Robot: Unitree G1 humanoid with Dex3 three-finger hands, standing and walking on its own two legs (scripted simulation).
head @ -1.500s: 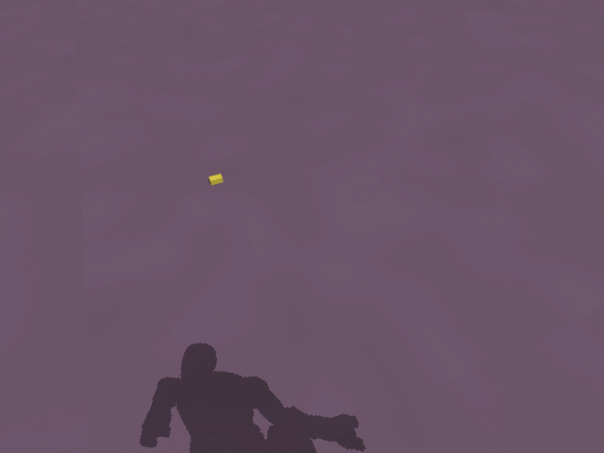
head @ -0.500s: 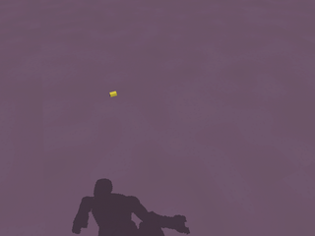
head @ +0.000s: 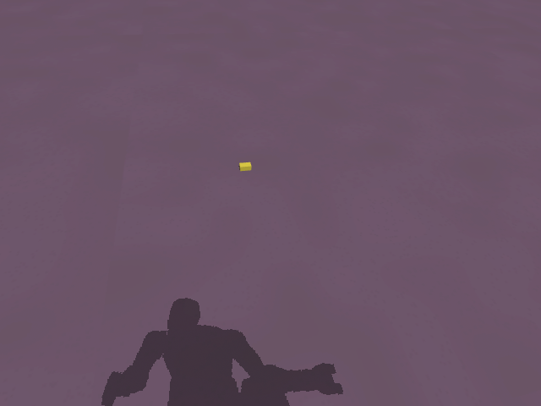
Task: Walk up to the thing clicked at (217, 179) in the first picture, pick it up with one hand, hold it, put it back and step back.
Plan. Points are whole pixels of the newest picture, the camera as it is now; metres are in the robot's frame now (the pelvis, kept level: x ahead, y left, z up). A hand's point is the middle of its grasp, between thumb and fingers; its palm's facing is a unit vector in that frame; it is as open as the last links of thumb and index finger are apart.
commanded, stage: walk up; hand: left
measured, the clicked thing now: (245, 166) +1.49 +0.11 -0.73
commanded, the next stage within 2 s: none
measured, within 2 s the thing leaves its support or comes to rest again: neither
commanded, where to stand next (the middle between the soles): +1.17 -0.20 m, yaw +14 degrees
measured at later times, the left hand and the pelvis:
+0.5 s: hand (162, 299) +0.34 +0.21 -0.10, palm faces +0.09 -0.93 -0.36, open 7.4 cm; pelvis +0.25 -0.07 +0.01, yaw +6 degrees
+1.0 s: hand (185, 249) +0.49 +0.20 -0.15, palm faces +0.11 -0.94 -0.31, open 7.4 cm; pelvis +0.50 -0.08 +0.01, yaw +9 degrees
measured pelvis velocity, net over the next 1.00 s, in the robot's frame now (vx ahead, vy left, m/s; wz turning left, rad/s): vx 0.50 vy -0.08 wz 0.16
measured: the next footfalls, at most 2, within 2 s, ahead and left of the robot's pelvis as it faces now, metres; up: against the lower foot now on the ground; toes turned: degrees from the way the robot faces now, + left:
right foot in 0.38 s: +0.38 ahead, -0.17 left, +0.00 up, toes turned +0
left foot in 0.84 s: +0.57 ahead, +0.07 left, +0.00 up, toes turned +15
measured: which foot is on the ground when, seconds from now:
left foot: down 0.00-0.42, up 0.44-0.82, down 0.84-1.00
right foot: up 0.00-0.36, down 0.38-0.86, up 0.88-1.00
